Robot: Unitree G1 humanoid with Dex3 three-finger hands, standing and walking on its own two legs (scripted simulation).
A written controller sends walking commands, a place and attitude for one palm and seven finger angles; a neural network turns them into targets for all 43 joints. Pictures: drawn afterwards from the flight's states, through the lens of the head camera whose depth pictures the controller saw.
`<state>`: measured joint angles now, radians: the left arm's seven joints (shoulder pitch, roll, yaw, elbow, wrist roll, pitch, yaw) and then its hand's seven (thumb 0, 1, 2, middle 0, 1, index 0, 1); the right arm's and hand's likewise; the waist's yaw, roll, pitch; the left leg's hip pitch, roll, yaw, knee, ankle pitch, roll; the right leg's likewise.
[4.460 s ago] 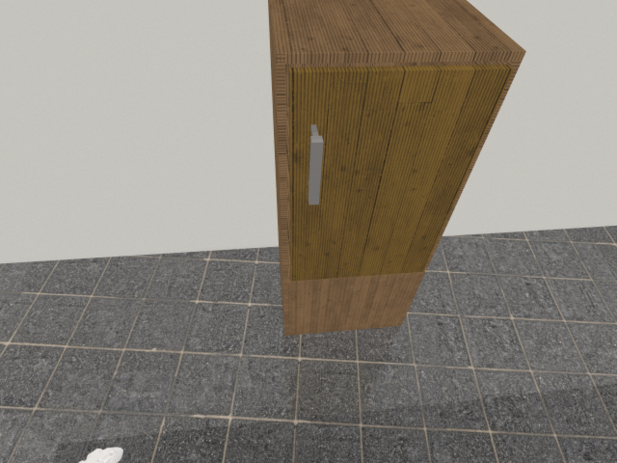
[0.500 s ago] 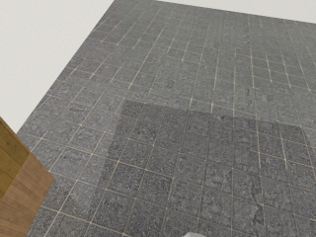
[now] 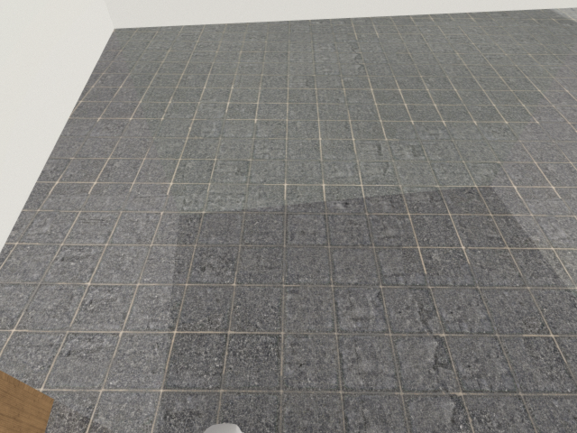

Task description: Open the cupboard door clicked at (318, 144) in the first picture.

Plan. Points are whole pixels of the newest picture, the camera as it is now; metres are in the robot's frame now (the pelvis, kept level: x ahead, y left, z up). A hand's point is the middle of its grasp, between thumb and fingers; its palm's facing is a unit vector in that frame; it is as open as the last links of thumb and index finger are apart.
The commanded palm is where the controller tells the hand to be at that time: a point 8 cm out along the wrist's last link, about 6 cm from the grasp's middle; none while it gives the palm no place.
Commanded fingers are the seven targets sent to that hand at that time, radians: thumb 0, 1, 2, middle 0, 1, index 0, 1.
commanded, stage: walk to a spot facing it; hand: left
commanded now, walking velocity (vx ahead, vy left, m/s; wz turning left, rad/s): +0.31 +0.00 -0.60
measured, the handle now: out of the picture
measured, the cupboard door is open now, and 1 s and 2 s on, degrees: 0 0 0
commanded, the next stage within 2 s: turn to face it in 0.94 s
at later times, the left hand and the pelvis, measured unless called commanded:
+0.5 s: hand (175, 371) +0.25 +0.23 -0.17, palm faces -0.27 -0.95 -0.17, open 7.4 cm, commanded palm none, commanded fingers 0.00 0.90 0.90 -0.20 -0.30 -0.20 -0.30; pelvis +0.12 +0.05 +0.00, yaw -19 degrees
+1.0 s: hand (282, 268) +0.47 +0.05 -0.16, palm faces -0.49 -0.84 -0.24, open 7.2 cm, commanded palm none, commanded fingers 0.00 0.90 0.90 -0.20 -0.30 -0.20 -0.30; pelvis +0.30 -0.08 +0.00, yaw -33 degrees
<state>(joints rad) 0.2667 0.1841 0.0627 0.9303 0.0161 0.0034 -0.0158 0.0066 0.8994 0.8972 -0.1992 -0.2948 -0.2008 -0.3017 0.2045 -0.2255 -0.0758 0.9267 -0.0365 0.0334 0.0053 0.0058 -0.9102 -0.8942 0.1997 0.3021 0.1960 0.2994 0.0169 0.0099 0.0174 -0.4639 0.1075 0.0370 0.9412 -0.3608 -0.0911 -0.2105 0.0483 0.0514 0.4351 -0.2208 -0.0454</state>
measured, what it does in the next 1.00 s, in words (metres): walks ahead, turning right: left foot, then right foot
